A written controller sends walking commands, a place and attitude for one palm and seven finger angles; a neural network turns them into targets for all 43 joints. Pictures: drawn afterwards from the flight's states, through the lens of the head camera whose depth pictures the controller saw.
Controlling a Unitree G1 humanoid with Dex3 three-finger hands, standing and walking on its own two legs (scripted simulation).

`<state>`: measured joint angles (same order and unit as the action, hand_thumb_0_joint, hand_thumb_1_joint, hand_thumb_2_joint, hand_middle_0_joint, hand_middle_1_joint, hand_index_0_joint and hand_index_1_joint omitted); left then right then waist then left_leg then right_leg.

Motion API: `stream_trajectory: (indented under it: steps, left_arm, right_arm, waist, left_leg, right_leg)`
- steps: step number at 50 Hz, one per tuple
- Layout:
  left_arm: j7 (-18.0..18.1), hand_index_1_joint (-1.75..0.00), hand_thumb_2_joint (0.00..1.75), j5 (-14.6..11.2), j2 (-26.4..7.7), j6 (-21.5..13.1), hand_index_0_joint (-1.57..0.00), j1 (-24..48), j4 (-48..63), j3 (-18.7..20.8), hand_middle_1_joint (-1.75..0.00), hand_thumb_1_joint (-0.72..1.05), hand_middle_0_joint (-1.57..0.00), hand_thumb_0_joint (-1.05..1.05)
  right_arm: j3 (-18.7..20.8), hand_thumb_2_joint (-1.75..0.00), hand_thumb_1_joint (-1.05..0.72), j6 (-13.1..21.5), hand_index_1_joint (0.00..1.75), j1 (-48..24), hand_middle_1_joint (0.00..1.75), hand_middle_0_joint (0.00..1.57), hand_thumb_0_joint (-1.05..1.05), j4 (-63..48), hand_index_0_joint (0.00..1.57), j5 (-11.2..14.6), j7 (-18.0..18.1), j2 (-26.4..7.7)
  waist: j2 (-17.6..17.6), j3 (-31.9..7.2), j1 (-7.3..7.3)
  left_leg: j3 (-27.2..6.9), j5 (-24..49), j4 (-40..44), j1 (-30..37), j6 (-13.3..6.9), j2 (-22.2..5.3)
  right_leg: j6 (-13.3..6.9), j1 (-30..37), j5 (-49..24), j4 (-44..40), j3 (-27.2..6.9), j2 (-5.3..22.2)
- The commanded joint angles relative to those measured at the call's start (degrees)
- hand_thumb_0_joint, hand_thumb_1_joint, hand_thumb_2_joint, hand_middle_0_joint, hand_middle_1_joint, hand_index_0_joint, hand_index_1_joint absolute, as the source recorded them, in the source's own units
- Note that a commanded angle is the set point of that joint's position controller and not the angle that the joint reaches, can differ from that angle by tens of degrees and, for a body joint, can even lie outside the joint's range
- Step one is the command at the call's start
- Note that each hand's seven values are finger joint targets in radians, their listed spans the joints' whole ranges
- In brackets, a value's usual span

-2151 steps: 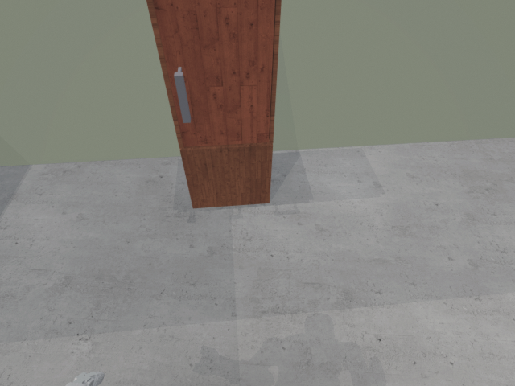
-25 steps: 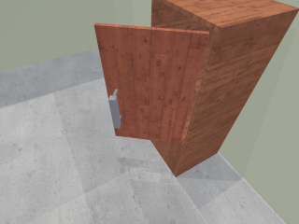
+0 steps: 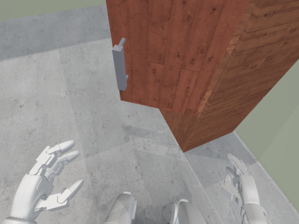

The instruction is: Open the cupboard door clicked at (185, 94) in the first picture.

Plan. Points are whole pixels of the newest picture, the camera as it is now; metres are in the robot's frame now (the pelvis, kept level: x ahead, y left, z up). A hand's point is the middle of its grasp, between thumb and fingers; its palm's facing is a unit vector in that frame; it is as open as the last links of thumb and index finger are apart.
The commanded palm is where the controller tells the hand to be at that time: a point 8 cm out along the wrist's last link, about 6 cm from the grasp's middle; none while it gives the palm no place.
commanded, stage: raise the hand with hooked fingers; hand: left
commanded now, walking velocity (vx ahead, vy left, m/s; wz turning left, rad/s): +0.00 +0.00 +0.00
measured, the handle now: (122, 65) +0.59 +0.17 +0.03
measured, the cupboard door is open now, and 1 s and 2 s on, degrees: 53 53 53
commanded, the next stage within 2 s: move the hooked fingers beside the handle in 1.52 s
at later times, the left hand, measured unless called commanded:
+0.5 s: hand (55, 164) +0.23 +0.25 +0.04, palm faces -0.11 -0.99 -0.05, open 12.5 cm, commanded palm +0.21 +0.31 +0.05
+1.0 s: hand (43, 142) +0.27 +0.30 +0.05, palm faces -0.11 -0.99 -0.06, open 14.0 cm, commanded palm +0.26 +0.35 +0.05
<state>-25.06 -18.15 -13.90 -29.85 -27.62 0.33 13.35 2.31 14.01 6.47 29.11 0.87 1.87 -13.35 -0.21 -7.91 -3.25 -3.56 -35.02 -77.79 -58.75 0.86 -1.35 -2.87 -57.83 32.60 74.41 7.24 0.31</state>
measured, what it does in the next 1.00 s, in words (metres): stands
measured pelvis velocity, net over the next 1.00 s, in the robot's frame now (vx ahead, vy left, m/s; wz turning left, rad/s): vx -0.01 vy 0.04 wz -0.03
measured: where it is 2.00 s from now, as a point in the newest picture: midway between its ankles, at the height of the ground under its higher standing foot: outside the picture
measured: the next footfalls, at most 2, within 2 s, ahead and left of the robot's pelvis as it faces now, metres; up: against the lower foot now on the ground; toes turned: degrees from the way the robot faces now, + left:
none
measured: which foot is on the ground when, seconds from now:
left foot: down 0.00-1.00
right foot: down 0.00-1.00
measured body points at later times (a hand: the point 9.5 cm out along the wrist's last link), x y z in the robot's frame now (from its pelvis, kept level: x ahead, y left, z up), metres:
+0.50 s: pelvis -0.01 +0.03 +0.00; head +0.08 +0.05 +0.45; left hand +0.23 +0.31 +0.05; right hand +0.16 -0.24 -0.06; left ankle +0.03 +0.12 -0.61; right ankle +0.04 -0.10 -0.61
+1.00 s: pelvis -0.01 +0.04 +0.00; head +0.10 +0.06 +0.44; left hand +0.27 +0.36 +0.05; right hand +0.17 -0.21 -0.07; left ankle +0.03 +0.12 -0.61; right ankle +0.04 -0.10 -0.61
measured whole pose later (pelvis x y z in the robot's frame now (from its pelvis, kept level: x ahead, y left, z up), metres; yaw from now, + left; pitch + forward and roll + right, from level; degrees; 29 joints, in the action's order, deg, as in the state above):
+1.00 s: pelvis -0.01 +0.04 +0.00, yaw -1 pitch +20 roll -4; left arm -35.1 -22.1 -25.0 -20.5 -2.8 -18.3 25.0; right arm -1.8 13.0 13.2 29.7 2.0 2.5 -16.0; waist 0.7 -8.3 0.5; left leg -1.4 -33.1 -76.6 -63.5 -2.4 -0.5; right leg 0.3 -62.0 29.2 71.4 5.1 1.0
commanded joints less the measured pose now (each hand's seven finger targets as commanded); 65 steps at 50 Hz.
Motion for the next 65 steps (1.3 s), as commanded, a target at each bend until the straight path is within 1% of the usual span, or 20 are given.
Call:
stream_trajectory:
  steps: [1,4,6,9,13,16,18,23,31,34,36,42,45,48,50,51,55,57,61,65]
  left_arm:
    - [-3.72,-0.75,0.6,-2.37,-9.03,0.12,-0.25,5.81,9.64,4.46,-0.75,0.2,-0.25,0.0]
    - [-4.63,-0.8,0.57,-4.34,-11.09,4.52,-0.25,3.41,5.36,8.53,-0.8,0.13,-0.25,0.0]
    - [-4.21,-0.82,0.55,-4.92,-11.9,5.18,-0.26,4.85,7.06,10.09,-0.82,0.08,-0.26,0.0]
    - [-2.79,-0.87,0.52,-5.58,-12.0,4.68,-0.26,5.3,6.44,11.05,-0.87,0.01,-0.26,0.0]
    - [-2.02,-0.93,0.48,-4.5,-11.04,2.4,-0.27,8.5,5.27,8.83,-0.93,-0.08,-0.27,0.0]
    - [-2.57,-0.98,0.45,-4.15,-13.19,1.84,-0.27,10.71,3.94,9.64,-0.98,-0.15,-0.27,0.0]
    - [-2.67,-1.0,0.43,-4.42,-13.12,1.72,-0.28,10.85,2.96,9.91,-1.0,-0.2,-0.28,0.0]
    - [-2.73,-1.08,0.38,-4.36,-15.15,1.51,-0.29,13.42,4.4,10.8,-1.08,-0.31,-0.29,0.0]
    - [-4.06,-1.2,0.3,-4.07,-17.43,3.33,-0.3,18.68,0.49,11.98,-1.2,-0.5,-0.3,0.0]
    - [-5.37,-1.2,0.3,-4.7,-18.57,4.05,-0.3,21.88,-1.65,12.86,-1.2,-0.5,-0.3,0.0]
    - [-6.18,-1.2,0.3,-4.54,-19.51,4.26,-0.3,23.66,-1.72,13.27,-1.2,-0.5,-0.3,0.0]
    - [-8.71,-1.2,0.3,-5.52,-21.65,5.19,-0.3,27.51,-5.63,15.36,-1.2,-0.5,-0.3,0.0]
    - [-9.79,-1.2,0.3,-5.52,-23.71,5.7,-0.3,30.15,-6.51,16.58,-1.2,-0.5,-0.3,0.0]
    - [-10.47,-1.2,0.3,-6.04,-24.7,6.31,-0.3,30.81,-8.87,17.89,-1.2,-0.5,-0.3,0.0]
    - [-11.14,-1.2,0.3,-6.17,-26.2,6.33,-0.3,32.84,-9.09,18.67,-1.2,-0.5,-0.3,0.0]
    - [-11.19,-1.2,0.3,-6.06,-26.41,6.5,-0.3,33.16,-10.03,18.79,-1.2,-0.5,-0.3,0.0]
    - [-11.86,-1.2,0.3,-7.0,-24.82,7.09,-0.3,30.16,-10.18,18.16,-1.2,-0.5,-0.3,0.0]
    - [-11.66,-1.2,0.3,-7.01,-24.47,7.18,-0.3,30.04,-10.93,18.1,-1.2,-0.5,-0.3,0.0]
    - [-10.56,-1.2,0.3,-6.38,-26.03,6.38,-0.3,31.02,-8.78,18.81,-1.2,-0.5,-0.3,0.0]
    - [-9.86,-1.2,0.3,-6.12,-26.2,5.66,-0.3,31.12,-8.03,18.89,-1.2,-0.5,-0.3,0.0]
  right_arm:
    - [3.1,-0.9,-0.9,2.9,0.3,1.89,0.3,0.2,0.0,-5.59,0.2,1.43,1.37,-8.01]
    - [2.88,-0.9,-0.9,2.56,0.3,0.29,0.3,0.2,0.0,-6.15,0.2,1.71,1.53,-7.72]
    - [2.63,-0.9,-0.9,2.37,0.3,0.22,0.3,0.2,0.0,-6.64,0.2,1.79,1.43,-7.44]
    - [2.47,-0.9,-0.9,2.56,0.3,0.38,0.3,0.2,0.0,-6.67,0.2,1.57,1.39,-7.08]
    - [2.27,-0.9,-0.9,2.87,0.3,1.95,0.3,0.2,0.0,-6.38,0.2,1.79,1.32,-8.03]
    - [2.06,-0.9,-0.9,2.94,0.3,3.09,0.3,0.2,0.0,-6.6,0.2,1.84,1.44,-9.0]
    - [2.15,-0.9,-0.9,3.05,0.3,3.58,0.3,0.2,0.0,-6.78,0.2,1.97,1.55,-9.37]
    - [1.94,-0.9,-0.9,3.09,0.3,4.49,0.3,0.2,0.0,-7.23,0.2,1.88,1.42,-10.39]
    - [1.42,-0.9,-0.9,2.15,0.3,5.78,0.3,0.2,0.0,-7.8,0.2,1.73,1.04,-11.85]
    - [1.08,-0.9,-0.9,2.08,0.3,6.35,0.3,0.2,0.0,-7.77,0.2,1.64,1.23,-12.1]
    - [1.07,-0.9,-0.9,2.05,0.3,6.44,0.3,0.2,0.0,-7.81,0.2,1.68,1.28,-12.35]
    - [0.89,-0.9,-0.9,2.09,0.3,6.79,0.3,0.2,0.0,-7.22,0.2,1.73,1.53,-12.64]
    - [0.76,-0.9,-0.9,1.95,0.3,7.22,0.3,0.2,0.0,-7.07,0.2,1.67,1.53,-13.0]
    - [0.99,-0.9,-0.9,1.78,0.3,7.48,0.3,0.2,0.0,-6.94,0.2,1.83,1.62,-13.22]
    - [0.77,-0.9,-0.9,1.63,0.3,7.76,0.3,0.2,0.0,-6.77,0.2,1.79,1.57,-13.31]
    - [0.94,-0.9,-0.9,1.45,0.3,7.89,0.3,0.2,0.0,-6.9,0.2,1.89,1.59,-13.43]
    - [1.11,-0.9,-0.9,1.42,0.3,8.27,0.3,0.2,0.0,-7.48,0.2,1.94,1.15,-13.27]
    - [1.26,-0.9,-0.9,1.23,0.3,8.2,0.3,0.2,0.0,-7.46,0.2,2.02,1.12,-13.28]
    - [1.23,-0.9,-0.9,0.94,0.3,8.29,0.3,0.2,0.0,-7.72,0.2,1.9,1.04,-13.18]
    - [1.05,-0.9,-0.9,0.62,0.3,8.5,0.3,0.2,0.0,-7.66,0.2,1.83,1.17,-13.05]
  waist:
    - [2.64,-16.24,4.61]
    - [0.59,-17.34,2.35]
    - [0.65,-19.31,1.78]
    - [-0.41,-18.4,1.25]
    - [0.72,-14.86,2.96]
    - [1.81,-14.72,3.06]
    - [1.57,-14.39,3.1]
    - [6.43,-15.12,2.84]
    - [6.73,-14.73,3.76]
    - [6.61,-14.19,4.12]
    - [7.57,-16.14,3.94]
    - [6.53,-17.51,3.85]
    - [8.08,-19.16,3.48]
    - [6.21,-19.09,3.52]
    - [8.11,-20.55,3.16]
    - [7.44,-19.77,3.34]
    - [5.72,-21.93,3.01]
    - [5.06,-20.42,3.34]
    - [8.0,-20.51,3.07]
    - [7.94,-20.54,3.35]
  left_leg:
    - [1.23,18.63,9.26,6.15,-2.69,1.4]
    - [1.09,18.96,9.93,4.07,-2.48,1.68]
    - [1.04,19.09,11.11,4.3,-2.38,1.8]
    - [0.78,19.03,11.59,3.76,-2.26,1.67]
    - [0.81,14.25,13.04,4.01,-2.32,1.7]
    - [0.56,12.54,14.12,4.64,-2.32,1.83]
    - [0.43,12.26,14.84,4.99,-2.31,1.89]
    - [-0.29,13.07,16.84,8.74,-1.86,1.8]
    - [-1.61,12.88,17.73,9.97,-1.16,1.49]
    - [-1.55,13.53,17.01,9.29,-1.18,1.62]
    - [-1.62,14.56,16.99,10.89,-1.03,1.43]
    - [-1.31,17.0,15.68,10.63,-1.05,1.38]
    - [-1.41,19.36,15.47,11.8,-0.72,1.16]
    - [-1.05,19.02,14.95,10.51,-1.14,1.19]
    - [-1.21,21.13,14.92,11.81,-0.75,1.05]
    - [-1.33,20.35,15.21,11.71,-0.78,0.96]
    - [-0.78,22.6,14.71,11.86,-1.08,1.06]
    - [-0.29,20.99,14.21,9.72,-1.52,1.19]
    - [-0.4,21.24,14.8,11.07,-1.14,1.13]
    - [-0.26,20.1,15.05,11.22,-1.26,1.12]
  right_leg:
    - [1.63,10.63,-12.62,-13.65,-8.3,-1.2]
    - [1.65,13.64,-11.48,-14.07,-8.74,-0.96]
    - [1.89,15.0,-11.12,-13.98,-8.35,-0.43]
    - [1.61,14.19,-10.03,-13.53,-7.77,-0.78]
    - [1.61,9.26,-3.53,-14.45,-6.83,-0.8]
    - [1.25,7.86,-2.41,-13.94,-6.11,-0.95]
    - [1.34,7.66,-2.76,-13.96,-5.54,-1.0]
    - [0.96,6.07,-5.45,-12.57,-3.83,-1.26]
    - [0.91,4.21,-6.45,-11.66,-2.59,-1.72]
    - [0.7,4.1,-7.01,-11.63,-2.69,-2.01]
    - [0.82,4.06,-7.7,-11.6,-2.8,-1.82]
    - [0.82,4.26,-9.08,-11.33,-2.97,-1.91]
    - [0.6,3.82,-9.97,-10.63,-2.79,-2.01]
    - [0.84,4.24,-10.09,-10.97,-3.11,-1.87]
    - [0.58,4.21,-10.91,-10.49,-2.95,-2.05]
    - [0.69,3.65,-10.35,-10.56,-2.83,-1.98]
    - [0.89,5.42,-12.11,-11.15,-3.15,-2.05]
    - [1.09,5.53,-11.79,-11.36,-3.55,-1.85]
    - [0.83,4.91,-11.29,-11.04,-3.4,-1.78]
    - [0.88,5.02,-10.58,-11.45,-3.61,-1.95]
